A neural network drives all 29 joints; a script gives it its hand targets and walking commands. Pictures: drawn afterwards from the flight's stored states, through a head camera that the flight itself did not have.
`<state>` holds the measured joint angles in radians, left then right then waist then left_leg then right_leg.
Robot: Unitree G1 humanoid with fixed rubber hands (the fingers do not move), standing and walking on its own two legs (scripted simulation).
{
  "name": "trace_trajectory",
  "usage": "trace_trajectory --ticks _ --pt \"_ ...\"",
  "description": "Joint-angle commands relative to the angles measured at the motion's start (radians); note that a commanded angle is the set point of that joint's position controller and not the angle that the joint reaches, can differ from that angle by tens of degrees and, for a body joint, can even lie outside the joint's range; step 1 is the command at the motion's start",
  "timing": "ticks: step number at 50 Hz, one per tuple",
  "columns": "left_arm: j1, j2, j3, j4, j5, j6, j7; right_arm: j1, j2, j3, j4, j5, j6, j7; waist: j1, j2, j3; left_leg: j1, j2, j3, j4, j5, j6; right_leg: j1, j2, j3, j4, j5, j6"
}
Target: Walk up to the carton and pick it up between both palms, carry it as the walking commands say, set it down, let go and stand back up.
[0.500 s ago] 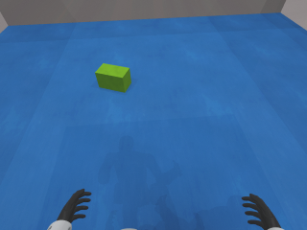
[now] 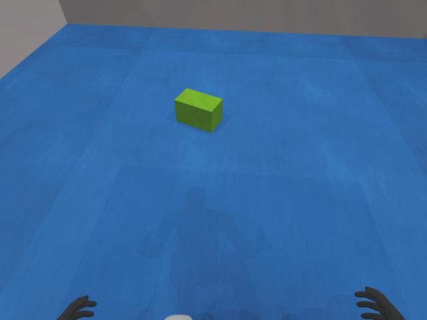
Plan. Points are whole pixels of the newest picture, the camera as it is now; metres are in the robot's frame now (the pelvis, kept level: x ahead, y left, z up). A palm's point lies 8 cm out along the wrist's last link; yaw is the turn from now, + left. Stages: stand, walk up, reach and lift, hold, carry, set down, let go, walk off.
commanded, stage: walk up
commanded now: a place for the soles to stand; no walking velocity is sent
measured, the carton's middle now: (198, 110) +1.55 +0.16 -0.65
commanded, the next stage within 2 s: none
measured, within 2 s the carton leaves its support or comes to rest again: neither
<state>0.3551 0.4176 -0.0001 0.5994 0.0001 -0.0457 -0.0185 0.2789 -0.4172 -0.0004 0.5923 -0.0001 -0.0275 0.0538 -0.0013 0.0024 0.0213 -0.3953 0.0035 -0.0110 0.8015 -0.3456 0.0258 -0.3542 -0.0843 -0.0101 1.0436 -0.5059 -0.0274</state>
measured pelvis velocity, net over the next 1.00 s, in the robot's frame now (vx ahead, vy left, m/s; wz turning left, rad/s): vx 0.28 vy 0.01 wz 0.10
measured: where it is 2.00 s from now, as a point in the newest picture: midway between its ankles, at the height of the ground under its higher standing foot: (201, 243)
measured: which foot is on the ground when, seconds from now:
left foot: down 0.00-0.28, up 0.30-0.56, down 0.58-0.84, up 0.86-1.00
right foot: up 0.00-0.24, down 0.26-0.58, up 0.60-0.84, down 0.86-1.00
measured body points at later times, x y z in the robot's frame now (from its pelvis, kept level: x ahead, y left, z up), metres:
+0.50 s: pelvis +0.14 +0.00 +0.00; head +0.13 -0.01 +0.45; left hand +0.21 +0.31 -0.07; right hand +0.28 -0.29 -0.08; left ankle +0.21 +0.16 -0.67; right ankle +0.16 -0.14 -0.71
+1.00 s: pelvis +0.28 +0.01 -0.01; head +0.26 +0.00 +0.44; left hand +0.30 +0.33 -0.08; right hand +0.43 -0.28 -0.09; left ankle +0.31 +0.18 -0.65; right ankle +0.29 -0.10 -0.71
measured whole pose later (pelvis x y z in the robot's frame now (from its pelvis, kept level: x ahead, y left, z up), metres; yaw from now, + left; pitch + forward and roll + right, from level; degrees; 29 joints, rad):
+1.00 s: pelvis +0.28 +0.01 -0.01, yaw +6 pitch -7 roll +1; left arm 0.49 0.43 0.00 0.59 0.00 -0.05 0.01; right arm 0.34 -0.44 0.00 0.59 0.00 0.00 0.03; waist 0.01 0.01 0.06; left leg -0.49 0.01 -0.07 1.16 -0.48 0.02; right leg -0.25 -0.06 -0.05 0.85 -0.48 -0.03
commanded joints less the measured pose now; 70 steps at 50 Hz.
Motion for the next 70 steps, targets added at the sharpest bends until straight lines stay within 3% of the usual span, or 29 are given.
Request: trace_trajectory --ticks 1,6,12,13,14,15,16,20,23,27,28,29,30,31,38,41,42,43,44,47,49,54,57,58,59,60,66,69,70 --pt "-0.133 0.2 0.114 -0.194 0.031 -0.027 -0.015 0.162 -0.29 -0.145 -0.075 -0.039 -0.045 -0.056 -0.083 0.072 0.061 0.333 0.271 -0.514 -0.491 -0.287 0.206 -0.474 -0.052 0.072 0.12 0.084 -0.008" --pt "-0.155 0.18 0.111 -0.199 0.027 -0.019 -0.031 0.145 -0.254 -0.14 -0.1 -0.046 -0.042 -0.044 -0.095 0.131 0.09 0.196 0.241 -0.411 -0.535 -0.364 0.261 -0.357 -0.042 0.014 -0.113 0.072 0.018" --pt "-0.014 0.161 0.105 -0.119 0.032 -0.058 -0.005 0.114 -0.248 -0.113 -0.061 -0.012 -0.029 -0.04 -0.005 0.096 -0.084 0.174 0.146 -0.209 -0.173 0.253 0.147 0.105 0.078 -0.069 -0.506 0.295 -0.024" --pt "0.098 0.227 0.124 -0.086 0.043 -0.063 0.011 0.063 -0.183 -0.085 -0.097 -0.005 -0.033 -0.035 0.066 0.015 -0.148 -0.047 0.089 -0.182 0.053 0.265 0.079 0.387 0.017 0.091 -0.519 0.251 -0.081" --pt "0.225 0.315 0.154 -0.073 0.044 -0.056 0.03 0.057 -0.098 -0.058 -0.144 0.001 -0.045 -0.027 0.139 -0.285 -0.267 -0.309 -0.054 -0.048 0.428 0.033 0.008 0.618 -0.253 0.466 -0.623 0.025 -0.173" --pt "0.244 0.375 0.171 -0.077 0.036 -0.045 0.036 -0.018 -0.171 -0.079 -0.186 -0.006 -0.038 -0.034 0.155 -0.222 -0.154 -0.512 -0.072 -0.125 0.522 -0.26 0.005 0.578 -0.391 0.783 -0.741 -0.126 -0.264" --pt "0.201 0.309 0.154 -0.08 0.04 -0.045 0.035 -0.089 -0.231 -0.097 -0.208 -0.026 -0.021 -0.041 0.147 -0.056 0.001 -0.582 -0.002 -0.158 0.551 -0.194 0.007 0.492 -0.392 0.694 -0.722 -0.173 -0.282" --pt "0.099 0.274 0.133 -0.105 0.043 -0.065 0.036 -0.025 -0.182 -0.095 -0.147 -0.023 -0.022 -0.006 0.093 -0.145 0.099 -0.461 0.087 -0.101 0.362 -0.081 -0.029 0.321 -0.288 0.359 -0.736 0.157 -0.254" --pt "-0.003 0.324 0.145 -0.138 0.056 -0.06 0.031 -0.05 -0.17 -0.091 -0.164 -0.015 -0.009 0.018 0.056 -0.192 0.113 -0.222 0.12 -0.011 0.134 -0.02 -0.023 0.119 -0.229 0.181 -0.749 0.017 -0.218" --pt "-0.035 0.313 0.136 -0.142 0.043 -0.031 0.015 0.021 -0.174 -0.11 -0.112 -0.01 -0.009 0.012 0.017 -0.163 0.08 0.077 0.037 0.141 -0.113 0.09 0.001 -0.023 -0.184 0.058 -0.614 -0.077 -0.167" --pt "-0.005 0.26 0.119 -0.137 0.039 -0.021 0.01 0.132 -0.189 -0.115 -0.05 -0.021 -0.022 -0.004 -0.032 -0.03 0.017 0.193 -0.003 0.141 -0.196 0.101 0.022 -0.019 -0.129 -0.012 -0.403 0.069 -0.121" --pt "0.016 0.201 0.095 -0.147 0.037 -0.021 0.007 0.275 -0.257 -0.146 -0.008 -0.033 -0.03 -0.025 -0.099 0.172 -0.148 0.468 0.063 -0.053 -0.215 -0.064 0.076 -0.172 -0.067 -0.072 -0.032 0.131 -0.073" --pt "-0.039 0.12 0.082 -0.201 0.01 -0.024 -0.009 0.312 -0.348 -0.167 -0.043 -0.041 -0.029 -0.047 -0.156 0.387 -0.139 0.476 0.312 -0.6 -0.495 -0.487 0.167 -0.408 0.085 -0.078 0.172 -0.071 -0.018" --pt "-0.144 0.2 0.12 -0.245 0.018 -0.01 -0.002 0.295 -0.365 -0.168 -0.064 -0.034 -0.024 -0.058 -0.166 0.227 -0.02 0.399 0.394 -0.758 -0.626 -0.626 0.222 -0.475 0.052 0.051 0.229 -0.086 -0.015" --pt "-0.039 0.215 0.124 -0.167 0.027 0.003 -0.032 0.114 -0.335 -0.152 -0.095 -0.039 -0.024 -0.053 -0.071 0.186 0.096 0.054 0.309 -0.383 -0.536 -0.553 0.234 -0.247 -0.015 -0.018 -0.043 -0.052 -0.012" --pt "0.209 0.209 0.134 -0.066 0.008 -0.01 -0.022 -0.047 -0.306 -0.144 -0.12 -0.032 -0.011 -0.043 0.099 0.151 -0.015 -0.215 0.208 -0.149 -0.278 -0.475 0.141 0.275 0.061 -0.093 -0.359 0.149 -0.047" --pt "0.34 0.268 0.164 -0.005 0.017 -0.013 -0.007 -0.069 -0.229 -0.121 -0.127 -0.033 -0.002 -0.037 0.173 -0.149 -0.018 -0.43 0.109 -0.045 0.078 -0.513 0.07 0.468 0.063 0.02 -0.482 -0.022 -0.074" --pt "0.316 0.335 0.172 -0.035 0.033 -0.019 0.012 -0.107 -0.064 -0.059 -0.171 -0.02 -0.007 -0.033 0.202 -0.392 0.056 -0.634 -0.027 0.013 0.48 -0.365 0.001 0.391 -0.23 0.538 -0.682 -0.452 -0.11" --pt "0.264 0.376 0.169 -0.083 0.031 -0.023 0.037 -0.164 -0.167 -0.089 -0.225 -0.002 -0.007 -0.048 0.176 -0.169 0.13 -0.666 -0.028 -0.189 0.501 -0.198 -0.004 0.296 -0.341 0.828 -0.948 -0.554 -0.181" --pt "0.124 0.32 0.145 -0.094 0.04 -0.045 0.056 -0.099 -0.232 -0.106 -0.176 -0.01 -0.012 -0.029 0.075 0.021 0.174 -0.594 0.047 -0.152 0.44 -0.056 -0.017 0.332 -0.326 0.595 -0.808 -0.156 -0.193" --pt "0.104 0.323 0.144 -0.111 0.035 -0.052 0.043 -0.084 -0.208 -0.097 -0.15 -0.012 -0.015 -0.019 0.077 -0.129 0.179 -0.47 0.071 -0.078 0.307 -0.035 -0.03 0.297 -0.237 0.343 -0.73 0.109 -0.184" --pt "0.095 0.31 0.138 -0.123 0.03 -0.028 0.028 -0.131 -0.186 -0.089 -0.163 -0.025 -0.006 -0.01 0.092 -0.218 0.142 -0.23 0.054 0.079 0.008 -0.015 -0.004 0.252 -0.185 0.153 -0.62 0.375 -0.195" --pt "0.045 0.281 0.117 -0.122 0.02 0.002 0.015 0.096 -0.213 -0.11 -0.05 -0.015 -0.014 -0.027 -0.019 -0.08 -0.056 0.267 -0.034 0.125 -0.176 0.146 0.033 0.062 -0.124 0.047 -0.331 0.355 -0.123" --pt "0.069 0.196 0.089 -0.14 0.009 -0.008 0.015 0.204 -0.277 -0.142 -0.025 -0.032 -0.022 -0.051 -0.099 0.146 -0.143 0.49 0.07 -0.113 -0.228 -0.006 0.106 -0.109 -0.069 -0.007 -0.009 0.395 -0.076" --pt "0.041 0.161 0.084 -0.183 0.008 -0.014 0.001 0.3 -0.375 -0.159 -0.047 -0.03 -0.025 -0.065 -0.149 0.318 -0.174 0.569 0.355 -0.645 -0.448 -0.284 0.202 -0.351 0.083 -0.028 0.239 -0.033 -0.014" --pt "-0.094 0.262 0.128 -0.221 0.015 0.001 0.009 0.303 -0.376 -0.163 -0.055 -0.017 -0.019 -0.071 -0.173 0.104 -0.058 0.487 0.403 -0.74 -0.493 -0.341 0.276 -0.429 0.05 0.104 0.262 -0.08 -0.024" --pt "-0.031 0.208 0.105 -0.153 0.028 0.01 -0.009 0.152 -0.318 -0.138 -0.06 -0.032 -0.03 -0.071 -0.075 0.095 0.056 0.211 0.325 -0.405 -0.5 -0.329 0.253 -0.314 -0.008 0.053 0.036 -0.035 -0.012" --pt "0.03 0.191 0.109 -0.113 0.009 0.01 -0.028 0.032 -0.336 -0.152 -0.091 -0.037 -0.018 -0.052 -0.028 0.234 0.056 0.006 0.295 -0.244 -0.467 -0.419 0.212 -0.074 -0.005 -0.029 -0.188 0.094 -0.013" --pt "0.131 0.188 0.111 -0.076 0.001 0.004 -0.019 -0.031 -0.331 -0.147 -0.099 -0.037 -0.007 -0.048 0.047 0.178 0.038 -0.103 0.246 -0.161 -0.372 -0.42 0.173 0.132 0.034 -0.071 -0.327 0.155 -0.022"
